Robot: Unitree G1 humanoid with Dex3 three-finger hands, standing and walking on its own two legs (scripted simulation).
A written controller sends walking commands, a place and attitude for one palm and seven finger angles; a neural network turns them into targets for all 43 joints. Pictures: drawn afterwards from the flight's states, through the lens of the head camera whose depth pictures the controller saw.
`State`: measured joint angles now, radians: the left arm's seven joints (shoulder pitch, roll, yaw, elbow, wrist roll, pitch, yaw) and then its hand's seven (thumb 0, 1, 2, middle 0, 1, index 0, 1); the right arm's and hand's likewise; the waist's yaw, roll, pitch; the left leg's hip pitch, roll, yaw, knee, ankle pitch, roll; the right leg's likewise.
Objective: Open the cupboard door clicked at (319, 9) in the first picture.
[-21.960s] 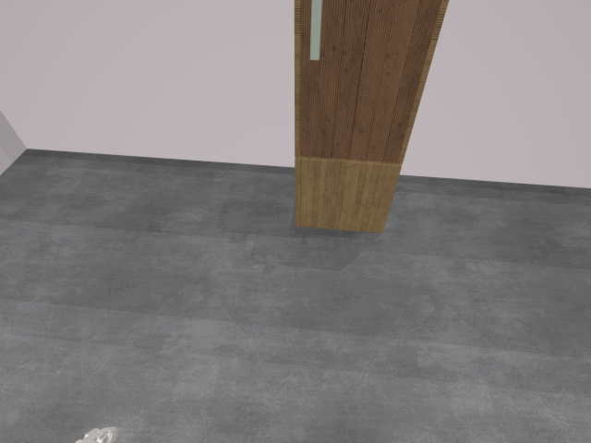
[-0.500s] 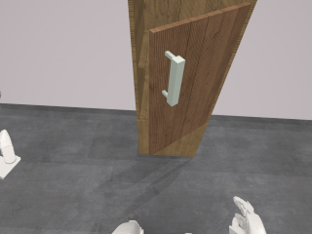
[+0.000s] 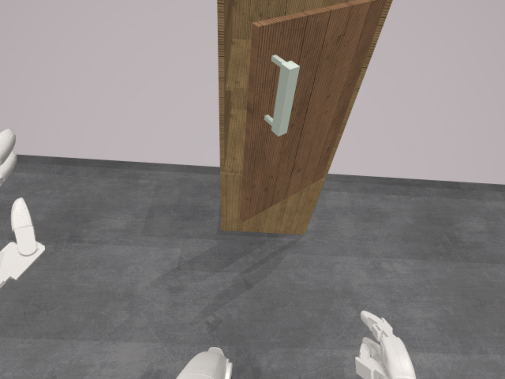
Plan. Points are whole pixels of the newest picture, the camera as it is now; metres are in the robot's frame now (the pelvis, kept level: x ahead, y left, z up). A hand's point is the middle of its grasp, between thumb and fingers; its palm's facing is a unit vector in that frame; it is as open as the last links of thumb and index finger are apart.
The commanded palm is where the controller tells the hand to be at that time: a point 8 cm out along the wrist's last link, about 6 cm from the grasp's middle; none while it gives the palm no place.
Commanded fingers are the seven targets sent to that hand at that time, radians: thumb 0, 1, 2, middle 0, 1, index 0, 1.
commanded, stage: stop stepping back and stand still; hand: left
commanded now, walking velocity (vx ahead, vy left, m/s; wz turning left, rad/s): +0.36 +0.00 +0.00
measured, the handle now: (277, 96) +0.62 +0.03 +0.12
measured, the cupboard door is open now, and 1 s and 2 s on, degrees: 37 37 37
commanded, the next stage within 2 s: let the arm hang, fingers relaxed in 0.76 s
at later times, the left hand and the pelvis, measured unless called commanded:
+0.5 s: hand out of the picture +0.09 +0.28 +0.19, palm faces +0.47 -0.77 -0.43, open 7.4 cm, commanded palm +0.04 +0.31 +0.19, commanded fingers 0.00 0.90 0.90 -0.20 -0.30 -0.20 -0.30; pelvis -0.10 +0.01 +0.02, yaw -1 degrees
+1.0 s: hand out of the picture +0.08 +0.28 -0.01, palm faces +0.24 -0.87 -0.43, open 7.4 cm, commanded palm none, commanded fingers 0.00 0.90 0.90 -0.20 -0.30 -0.20 -0.30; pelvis -0.11 +0.03 +0.00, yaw +6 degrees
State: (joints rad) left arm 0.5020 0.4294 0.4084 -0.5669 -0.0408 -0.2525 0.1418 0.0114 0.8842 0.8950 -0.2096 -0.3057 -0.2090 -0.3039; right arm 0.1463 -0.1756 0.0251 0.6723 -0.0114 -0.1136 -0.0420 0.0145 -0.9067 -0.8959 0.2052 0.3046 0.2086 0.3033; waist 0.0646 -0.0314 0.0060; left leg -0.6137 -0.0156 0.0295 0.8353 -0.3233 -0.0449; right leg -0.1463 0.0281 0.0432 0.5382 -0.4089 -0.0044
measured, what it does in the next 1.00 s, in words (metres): walks backwards: left foot, then right foot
